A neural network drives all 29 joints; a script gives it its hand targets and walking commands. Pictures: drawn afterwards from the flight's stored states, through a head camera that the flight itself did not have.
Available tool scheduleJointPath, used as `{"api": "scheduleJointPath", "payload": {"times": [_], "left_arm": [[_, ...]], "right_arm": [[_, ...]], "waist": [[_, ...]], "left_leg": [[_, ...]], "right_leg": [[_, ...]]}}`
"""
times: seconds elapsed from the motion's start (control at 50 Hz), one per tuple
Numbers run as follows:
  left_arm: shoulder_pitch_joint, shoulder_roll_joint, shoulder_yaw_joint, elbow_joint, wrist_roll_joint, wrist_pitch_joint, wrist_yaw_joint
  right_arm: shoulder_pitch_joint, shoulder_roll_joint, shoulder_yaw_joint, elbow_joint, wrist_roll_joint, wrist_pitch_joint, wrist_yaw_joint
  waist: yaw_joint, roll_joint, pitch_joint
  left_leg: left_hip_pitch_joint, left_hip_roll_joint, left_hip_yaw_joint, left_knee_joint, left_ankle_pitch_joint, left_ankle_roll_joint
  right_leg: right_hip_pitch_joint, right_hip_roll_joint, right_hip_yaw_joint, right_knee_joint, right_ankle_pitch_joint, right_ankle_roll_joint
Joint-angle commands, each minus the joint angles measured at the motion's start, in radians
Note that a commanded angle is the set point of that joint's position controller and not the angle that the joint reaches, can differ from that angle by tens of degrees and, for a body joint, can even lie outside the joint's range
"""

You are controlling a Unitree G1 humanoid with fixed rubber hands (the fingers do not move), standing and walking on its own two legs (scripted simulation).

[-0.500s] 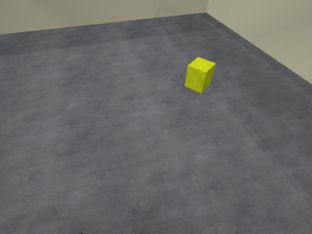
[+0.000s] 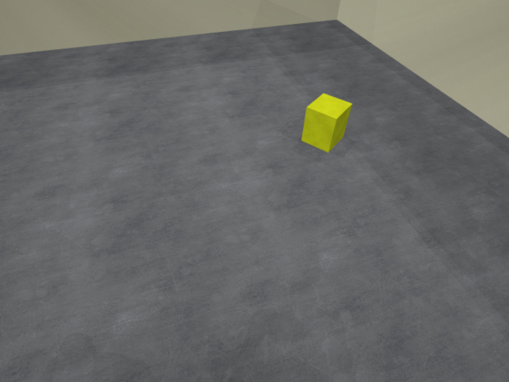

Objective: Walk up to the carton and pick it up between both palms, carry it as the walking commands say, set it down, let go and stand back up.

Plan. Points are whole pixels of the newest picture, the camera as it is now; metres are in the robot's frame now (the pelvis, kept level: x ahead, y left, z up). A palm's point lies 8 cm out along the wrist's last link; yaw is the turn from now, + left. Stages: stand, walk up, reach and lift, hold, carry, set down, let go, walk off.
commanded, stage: stand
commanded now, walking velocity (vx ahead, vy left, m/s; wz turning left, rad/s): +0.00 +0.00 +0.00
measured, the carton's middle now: (325, 122) +1.70 -0.44 -0.64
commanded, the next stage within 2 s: walk up in 0.12 s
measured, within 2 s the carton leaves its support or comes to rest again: neither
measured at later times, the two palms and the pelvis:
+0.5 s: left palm out of the picture +0.13 +0.22 -0.10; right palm out of the picture +0.00 -0.29 -0.12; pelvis +0.01 -0.03 +0.01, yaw -5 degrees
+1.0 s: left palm out of the picture +0.10 +0.14 -0.10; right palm (424, 297) +0.32 -0.33 -0.11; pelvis +0.19 -0.09 +0.01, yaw -12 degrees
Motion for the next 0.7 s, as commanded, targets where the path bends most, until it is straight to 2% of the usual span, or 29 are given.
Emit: {"api": "scheduleJointPath", "payload": {"times": [0.0,0.02,0.08,0.1,0.18,0.2,0.28,0.3,0.32,0.34,0.36,0.38,0.4,0.42,0.44,0.46,0.48,0.5,0.54,0.56,0.58,0.6,0.62,0.64,0.66,0.68], "left_arm": [[0.025,0.089,0.019,-0.023,-0.003,-0.009,0.004],[0.023,0.087,0.016,-0.015,-0.001,-0.008,0.006],[0.026,0.087,0.018,0.007,-0.002,-0.006,0.009],[0.033,0.091,0.017,0.015,-0.003,-0.007,0.009],[0.032,0.085,0.016,0.044,-0.005,-0.008,0.010],[0.038,0.077,0.013,0.055,-0.004,-0.005,0.011],[0.044,0.059,0.008,0.088,-0.006,-0.005,0.013],[-0.014,0.168,0.050,0.043,0.016,0.003,0.020],[-0.005,0.166,0.051,0.011,-0.019,0.002,-0.021],[-0.278,0.119,0.041,-0.128,0.021,0.013,-0.060],[-0.332,0.088,0.047,-0.162,0.036,0.012,-0.075],[-0.227,0.079,0.053,-0.134,0.022,0.002,-0.086],[-0.119,0.091,0.061,-0.086,0.018,-0.010,-0.090],[-0.043,0.073,0.057,-0.054,0.019,-0.010,-0.097],[-0.001,0.077,0.056,-0.036,0.016,-0.008,-0.103],[0.029,0.054,0.047,-0.025,0.009,-0.004,-0.108],[0.025,0.050,0.041,-0.031,0.003,-0.001,-0.113],[0.025,0.059,0.044,-0.042,0.001,0.002,-0.116],[0.064,0.077,0.053,-0.035,0.003,-0.003,-0.093],[0.122,0.089,0.059,-0.008,0.009,-0.013,-0.075],[0.229,0.119,0.070,0.039,0.024,-0.027,-0.054],[0.385,0.202,0.082,0.075,0.038,-0.045,-0.042],[0.305,0.181,0.051,0.058,0.013,-0.042,-0.026],[0.231,0.273,0.068,0.006,0.011,-0.040,-0.026],[0.140,0.278,0.073,-0.027,0.013,-0.050,-0.031],[0.075,0.247,0.068,-0.044,0.006,-0.064,-0.039]], "right_arm": [[0.027,-0.087,-0.018,-0.030,-0.001,-0.011,-0.003],[0.038,-0.077,-0.018,-0.019,0.001,-0.010,-0.004],[0.030,-0.077,-0.015,0.003,0.002,-0.009,-0.008],[0.034,-0.079,-0.017,0.010,0.005,-0.010,-0.006],[0.050,-0.079,-0.017,0.051,0.005,-0.008,-0.008],[0.057,-0.083,-0.019,0.062,0.005,-0.009,-0.010],[0.053,-0.058,-0.012,0.095,0.004,-0.008,-0.010],[-0.018,-0.135,-0.027,0.054,0.005,0.007,-0.037],[0.168,-0.257,-0.042,0.025,-0.019,-0.019,-0.017],[0.217,-0.330,-0.083,0.072,-0.002,-0.013,-0.033],[0.191,-0.248,-0.055,0.083,-0.013,-0.022,-0.040],[0.128,-0.208,-0.042,0.071,-0.014,-0.037,-0.037],[0.085,-0.185,-0.036,0.058,-0.014,-0.059,-0.032],[0.035,-0.164,-0.026,0.046,-0.019,-0.076,-0.031],[-0.006,-0.161,-0.026,0.036,-0.022,-0.089,-0.024],[-0.020,-0.169,-0.027,0.043,-0.025,-0.093,-0.016],[-0.052,-0.175,-0.031,0.044,-0.029,-0.090,-0.009],[-0.058,-0.186,-0.034,0.049,-0.032,-0.084,-0.004],[-0.025,-0.213,-0.040,0.075,-0.029,-0.063,0.002],[-0.018,-0.215,-0.044,0.080,-0.028,-0.053,0.009],[0.006,-0.180,-0.037,0.079,-0.043,-0.044,0.016],[-0.055,-0.049,-0.001,0.016,-0.061,-0.045,0.030],[-0.107,0.023,0.026,-0.051,-0.062,-0.062,0.041],[-0.202,-0.025,0.031,-0.117,-0.025,-0.066,0.058],[-0.181,-0.096,0.019,-0.125,-0.019,-0.077,0.063],[-0.126,-0.134,0.007,-0.082,-0.019,-0.077,0.066]], "waist": [[0.002,0.010,0.017],[-0.005,-0.013,0.019],[0.003,0.021,0.027],[-0.001,-0.004,0.026],[-0.002,0.001,0.044],[-0.005,-0.023,0.031],[0.002,0.003,0.039],[-0.012,-0.040,0.123],[-0.123,0.077,-0.181],[-0.189,0.229,0.100],[-0.146,0.126,0.084],[-0.077,0.142,0.026],[-0.027,0.143,-0.032],[0.016,0.157,-0.029],[0.040,0.158,-0.049],[0.054,0.204,-0.037],[0.067,0.248,0.001],[0.071,0.276,0.009],[0.087,0.218,0.050],[0.118,0.124,0.062],[0.154,-0.081,0.070],[0.218,-0.378,0.092],[0.121,-0.260,0.102],[0.109,-0.270,0.120],[0.049,-0.215,0.142],[0.016,-0.169,0.133]], "left_leg": [[-0.013,0.071,-0.105,-0.146,-0.059,0.043],[-0.001,0.068,-0.105,-0.139,-0.040,0.042],[-0.009,0.076,-0.109,-0.161,-0.052,0.045],[-0.001,0.071,-0.109,-0.151,-0.046,0.044],[0.008,0.069,-0.098,-0.153,-0.022,0.038],[0.019,0.071,-0.100,-0.151,-0.021,0.041],[0.022,0.074,-0.103,-0.165,-0.018,0.037],[0.038,0.132,-0.065,-0.016,0.379,0.003],[0.349,0.267,-0.287,-0.237,-0.719,0.080],[0.321,0.550,-0.607,-0.395,-0.815,0.139],[0.234,0.522,-0.545,-0.390,-0.703,0.116],[0.189,0.479,-0.433,-0.398,-0.613,0.090],[0.171,0.435,-0.340,-0.412,-0.527,0.066],[0.076,0.396,-0.226,-0.424,-0.456,0.044],[-0.002,0.338,-0.111,-0.429,-0.387,0.017],[-0.099,0.300,-0.020,-0.447,-0.360,0.000],[-0.173,0.259,0.053,-0.448,-0.353,-0.015],[-0.211,0.254,0.069,-0.426,-0.388,-0.003],[-0.236,0.262,0.092,-0.300,-0.533,0.034],[-0.286,0.236,0.126,-0.166,-0.591,0.042],[-0.346,0.171,0.176,0.130,-0.601,0.043],[-0.559,0.102,0.175,0.633,-0.504,0.034],[-0.661,0.111,0.021,0.796,-0.307,0.040],[-0.733,0.105,-0.014,0.780,-0.145,0.013],[-0.688,0.157,-0.008,0.776,-0.015,-0.002],[-0.600,0.183,-0.009,0.741,0.052,-0.023]], "right_leg": [[-0.019,-0.043,0.069,-0.114,-0.025,-0.054],[-0.015,-0.049,0.069,-0.121,-0.023,-0.057],[0.003,-0.043,0.063,-0.117,-0.005,-0.054],[-0.001,-0.047,0.069,-0.128,-0.013,-0.054],[0.000,-0.056,0.078,-0.144,-0.006,-0.055],[0.005,-0.054,0.076,-0.151,-0.018,-0.056],[0.022,-0.052,0.064,-0.141,0.015,-0.049],[-0.105,-0.101,0.092,0.013,0.464,-0.058],[-0.328,0.007,0.057,0.113,-0.559,-0.081],[-0.711,-0.017,-0.031,0.484,-0.262,-0.030],[-0.691,-0.082,0.068,0.563,-0.115,-0.036],[-0.606,-0.083,0.051,0.599,-0.076,-0.030],[-0.520,-0.091,0.043,0.598,-0.038,-0.026],[-0.426,-0.099,-0.008,0.597,-0.004,-0.023],[-0.297,-0.098,-0.060,0.531,-0.009,-0.020],[-0.175,-0.081,-0.119,0.447,-0.023,-0.021],[-0.077,-0.075,-0.150,0.350,-0.057,-0.020],[-0.006,-0.066,-0.172,0.317,-0.093,-0.014],[0.086,-0.050,-0.233,0.197,-0.153,-0.002],[0.185,-0.024,-0.270,0.118,-0.168,0.001],[0.259,0.001,-0.248,0.055,-0.262,0.014],[0.236,-0.275,0.165,-0.106,-0.552,-0.012],[0.156,-0.419,0.440,-0.270,-0.640,-0.028],[0.042,-0.478,0.723,-0.545,-0.878,-0.126],[0.002,-0.472,0.681,-0.558,-0.783,-0.151],[-0.021,-0.406,0.530,-0.488,-0.600,-0.149]]}}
